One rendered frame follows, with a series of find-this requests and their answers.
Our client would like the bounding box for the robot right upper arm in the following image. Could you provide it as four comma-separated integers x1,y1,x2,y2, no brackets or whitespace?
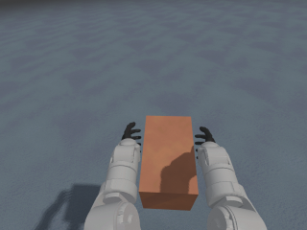
206,204,267,230

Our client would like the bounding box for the left robot forearm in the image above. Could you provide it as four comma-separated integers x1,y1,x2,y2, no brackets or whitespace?
83,138,141,230

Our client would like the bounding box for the right robot forearm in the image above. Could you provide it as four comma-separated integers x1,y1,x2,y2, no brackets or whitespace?
198,141,259,215

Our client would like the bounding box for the robot left upper arm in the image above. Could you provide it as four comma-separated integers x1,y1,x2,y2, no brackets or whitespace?
83,200,141,230

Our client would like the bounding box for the left robot hand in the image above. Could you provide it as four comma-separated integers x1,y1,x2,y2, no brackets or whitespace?
121,122,141,152

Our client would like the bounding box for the right robot hand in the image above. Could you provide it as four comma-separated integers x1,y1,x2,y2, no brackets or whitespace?
195,126,216,159

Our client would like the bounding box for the carton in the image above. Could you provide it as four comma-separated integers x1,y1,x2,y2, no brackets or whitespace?
138,115,199,211

